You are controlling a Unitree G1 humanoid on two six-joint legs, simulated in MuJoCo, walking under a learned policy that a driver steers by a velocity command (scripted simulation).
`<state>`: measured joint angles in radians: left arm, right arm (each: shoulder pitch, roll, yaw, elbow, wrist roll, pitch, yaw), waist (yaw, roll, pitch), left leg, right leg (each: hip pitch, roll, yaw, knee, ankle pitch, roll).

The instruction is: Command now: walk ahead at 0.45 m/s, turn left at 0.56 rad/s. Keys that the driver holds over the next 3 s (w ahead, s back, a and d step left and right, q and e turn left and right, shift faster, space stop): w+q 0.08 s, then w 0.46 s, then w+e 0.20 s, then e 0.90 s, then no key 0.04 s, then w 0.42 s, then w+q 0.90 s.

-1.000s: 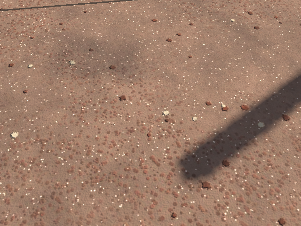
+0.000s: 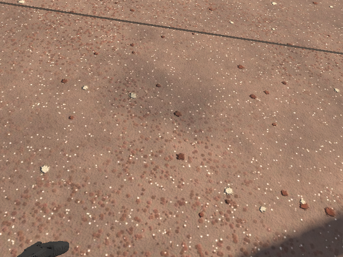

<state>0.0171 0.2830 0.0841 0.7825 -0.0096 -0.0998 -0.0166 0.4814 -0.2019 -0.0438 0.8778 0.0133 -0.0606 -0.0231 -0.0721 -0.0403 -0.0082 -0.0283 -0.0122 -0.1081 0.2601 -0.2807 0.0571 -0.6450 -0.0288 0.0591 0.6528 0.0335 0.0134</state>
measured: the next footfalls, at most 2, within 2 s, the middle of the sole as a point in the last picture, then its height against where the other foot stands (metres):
right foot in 0.18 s outside the picture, level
left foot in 0.66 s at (106, 249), level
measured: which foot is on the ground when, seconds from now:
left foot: down 0.00-0.20, up 0.22-0.64, down 0.66-1.00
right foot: up 0.00-0.16, down 0.18-0.68, up 0.70-1.00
